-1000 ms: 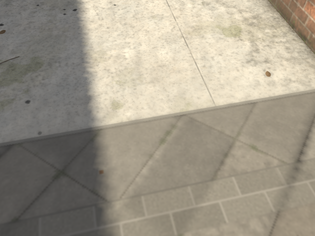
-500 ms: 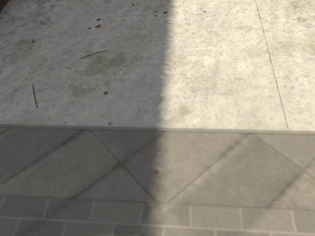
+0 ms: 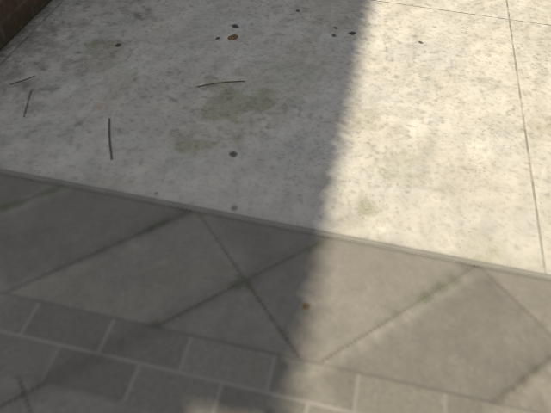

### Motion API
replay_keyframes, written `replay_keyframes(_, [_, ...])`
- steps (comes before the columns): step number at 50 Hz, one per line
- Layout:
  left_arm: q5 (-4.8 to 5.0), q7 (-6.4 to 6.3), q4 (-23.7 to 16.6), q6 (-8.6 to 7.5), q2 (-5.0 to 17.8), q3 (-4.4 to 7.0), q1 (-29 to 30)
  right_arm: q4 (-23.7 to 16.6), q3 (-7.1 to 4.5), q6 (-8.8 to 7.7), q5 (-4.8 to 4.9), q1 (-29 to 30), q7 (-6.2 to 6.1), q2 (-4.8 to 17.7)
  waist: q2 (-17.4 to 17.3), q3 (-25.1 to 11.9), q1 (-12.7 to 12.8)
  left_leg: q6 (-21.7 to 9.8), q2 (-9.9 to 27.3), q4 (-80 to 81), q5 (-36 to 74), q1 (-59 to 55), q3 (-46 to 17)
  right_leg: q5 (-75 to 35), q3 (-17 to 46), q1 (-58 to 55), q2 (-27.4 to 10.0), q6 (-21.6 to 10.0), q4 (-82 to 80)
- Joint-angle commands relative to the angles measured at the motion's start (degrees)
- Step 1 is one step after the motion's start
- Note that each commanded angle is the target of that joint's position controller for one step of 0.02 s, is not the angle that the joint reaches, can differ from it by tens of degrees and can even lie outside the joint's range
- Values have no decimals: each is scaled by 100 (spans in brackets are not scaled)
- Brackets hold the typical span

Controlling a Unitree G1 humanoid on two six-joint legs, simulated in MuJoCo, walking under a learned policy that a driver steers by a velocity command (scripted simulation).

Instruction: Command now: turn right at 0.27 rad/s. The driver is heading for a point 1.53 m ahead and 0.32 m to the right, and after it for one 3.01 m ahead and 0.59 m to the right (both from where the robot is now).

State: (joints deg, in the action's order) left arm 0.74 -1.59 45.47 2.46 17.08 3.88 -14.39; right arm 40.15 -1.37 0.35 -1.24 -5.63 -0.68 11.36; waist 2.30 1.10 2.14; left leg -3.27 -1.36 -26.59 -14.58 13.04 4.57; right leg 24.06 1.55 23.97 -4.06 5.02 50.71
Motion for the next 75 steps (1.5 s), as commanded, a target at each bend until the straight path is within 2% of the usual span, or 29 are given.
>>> replay_keyframes(1, [20, -21, -587, -49, 558, 112, 390, -214, -410, 18, 44, -91, -108, 1257, -893, -253, -371, -1198, 1922, 867, 1962, -669, -1254, 230, -22, 444, -75, -11, 54])
replay_keyframes(9, [43, 153, -778, -17, 413, 108, 260, -136, -515, 109, 137, 137, -128, 1383, -934, -496, -221, -1032, 2057, 507, 2776, -909, -778, 57, -454, -149, 73, -303, -882])
replay_keyframes(12, [-5, 196, -706, -25, 582, 205, -147, 38, -523, 149, 263, -50, -132, 1302, -661, -587, 7, -270, 1635, -433, 1685, -350, -130, -1713, -447, -1340, 315, -754, -2630])
replay_keyframes(13, [-24, 103, -774, -39, 1198, 374, -289, -23, -452, 120, 84, -108, -99, 1005, 653, -631, -114, 321, 1038, -1880, 152, 908, 483, -3526, 1071, -2263, -693, -1199, -2972])
replay_keyframes(14, [-162, 120, -913, -114, 1644, 441, -363, -411, -384, 75, -33, 496, -118, 890, 1608, -558, 82, 688, 77, -3151, -2430, 2368, 181, -4837, 2861, -2427, -1938, -2418, -3067])
replay_keyframes(15, [-248, 169, -971, -244, 1373, 367, -382, -402, -460, 59, 25, 696, -122, 1120, 681, -811, 277, 672, 161, -4052, -2560, 2539, -623, -4504, 2690, -2394, -1882, -2677, -3148])
replay_keyframes(16, [-215, 173, -979, -340, 1257, 321, -110, -347, -496, 65, 144, 563, -107, 1191, 466, -646, 57, 593, 276, -4225, -2028, 2617, -794, -4115, 2150, -2253, -1550, -2375, -3125])
replay_keyframes(19, [9, 75, -1110, -327, 924, 201, 494, -94, -563, 86, 72, 166, -171, 1282, 333, -494, -269, 682, 321, -4058, -853, 2393, -837, -3800, 1510, -1900, -908, -1823, -3124])
replay_keyframes(30, [-35, -27, -1315, -162, 1125, 276, 365, -209, -500, -63, 146, 299, -130, 1106, 619, -395, -66, 931, 44, -2039, -458, 1856, -1014, -2556, 2118, -1733, -588, -1840, -3015])
replay_keyframes(36, [-100, 28, -1339, -101, 737, 95, 615, -131, -423, -166, 179, -37, 32, 1040, 635, -735, -80, 737, 188, -1043, -451, 728, -777, -3600, 2142, -1585, -627, -1767, -2502])
replay_keyframes(38, [-93, 41, -1203, -131, 341, -78, 616, -59, -309, -224, 98, -239, 120, 775, 445, -695, -321, 554, 281, 629, 1091, -334, -758, -2911, 1875, -1235, -344, -1380, -2487])
replay_keyframes(39, [-228, 53, -1085, -196, 232, -113, 300, -82, -319, -238, 11, -217, 116, 991, 83, -736, -133, 385, 661, 631, 2090, -827, -1257, -2062, 1585, -1028, -38, -1063, -2322])
replay_keyframes(40, [-371, 74, -1009, -258, 319, -83, -186, -207, -349, -234, -23, 15, 96, 1378, -790, -669, 351, -39, 1215, 398, 3134, -772, -1920, -729, 1052, -899, 480, -765, -2001])
replay_keyframes(41, [-371, 69, -998, -284, 391, -63, -176, -175, -291, -226, -4, 261, 105, 1215, -1186, -548, 427, -567, 1398, 490, 2431, -96, -2137, -461, 804, -1238, 493, -509, -2259])
replay_keyframes(43, [-271, 17, -988, -285, 722, 40, 401, -207, -332, -229, 110, 222, 128, 1256, -990, -301, 12, -336, 928, 516, 1288, 53, -1963, -961, 620, -1262, 560, -443, -2197])
replay_keyframes(48, [-167, -62, -1095, -260, 478, 77, 440, -295, -382, -176, 217, -74, 19, 1434, -1098, -431, -123, -520, 961, 285, 1686, -134, -2547, -1077, 346, -1012, 649, -451, -1886])
replay_keyframes(54, [-137, 18, -1069, -323, 548, 241, 174, -682, -444, 53, 286, 111, -42, 1408, -329, -526, -155, -281, 406, -449, 1368, 500, -2353, -1545, 512, -1378, 313, -741, -2289])
replay_keyframes(56, [-187, 7, -1103, -311, 811, 326, 78, -753, -424, 75, 277, 47, -7, 1294, 584, -349, -159, 193, -217, -1468, 232, 1463, -1477, -2503, 1514, -1822, -726, -1398, -2833])
replay_keyframes(57, [-216, -21, -1153, -329, 841, 324, 134, -773, -439, 77, 230, -9, 24, 1266, 1068, -370, -148, 363, -290, -2451, -1532, 1879, -1071, -3409, 2174, -1943, -1576, -1971, -3010])
replay_keyframes(58, [-218, -56, -1231, -358, 768, 278, 132, -784, -528, 83, 215, 6, 48, 1441, 778, -353, -92, 501, -86, -3703, -2281, 2193, -1061, -4121, 2401, -1914, -2034, -2341, -3033])
replay_keyframes(60, [-119, -101, -1277, -366, 750, 256, 504, -696, -536, 167, 297, -156, 87, 1320, 104, -183, -307, 629, 208, -3965, -1805, 2311, -1102, -4013, 1529, -1810, -1624, -1989, -2905])
replay_keyframes(65, [-89, -109, -1196, -200, 997, 355, 465, -950, -356, 205, 306, 173, 234, 976, 636, -383, -12, 739, 301, -2330, -1015, 1479, -348, -4088, 244, -1845, -1081, -1689, -2800])
replay_keyframes(69, [111, -35, -1113, -220, 1034, 367, 459, -889, -489, 248, 283, -340, 260, 1181, 665, -585, -244, 426, -27, -504, 73, 347, 131, -3436, -112, -1640, -1126, -1350, -2154])
replay_keyframes(70, [102, 2, -999, -273, 860, 321, 186, -826, -576, 247, 258, -624, 193, 1347, 341, -662, -323, 231, -115, 93, 735, -381, -72, -2894, -432, -1228, -889, -1020, -1536])
replay_keyframes(71, [-128, 24, -1071, -307, 595, 245, 46, -878, -742, 223, 275, -962, 98, 1924, -913, -802, -325, -230, 866, 291, 2218, -1526, -1659, -885, -925, 165, -374, -466, -55])
replay_keyframes(72, [-271, -3, -1485, -358, 349, 117, 551, -949, -795, 94, 96, -1222, 115, 2434, -2016, -1044, -474, -1656, 2285, 686, 1919, -1719, -4182, 1715, -390, 1709, 521, -188, 1308])
replay_keyframes(73, [-84, 19, -1484, -406, 647, 202, 779, -874, -700, -67, 62, -1398, 169, 2067, -1252, -1167, -754, -1929, 2358, 1058, 195, -1583, -4343, 1578, 352, 1929, 337, -221, 1923])
replay_keyframes(74, [29, 69, -1471, -441, 769, 232, 850, -780, -590, -162, 131, -1252, 163, 1777, -1098, -683, -596, -1594, 2029, 1238, -1379, -1308, -3944, 965, 403, 2137, 166, -362, 1821])
replay_keyframes(75, [0, 69, -1383, -471, 856, 285, 863, -774, -537, -188, 218, -1036, 131, 1608, -850, -322, -483, -1260, 1750, 1346, -2095, -984, -3631, 427, 353, 2141, 34, -438, 1530])
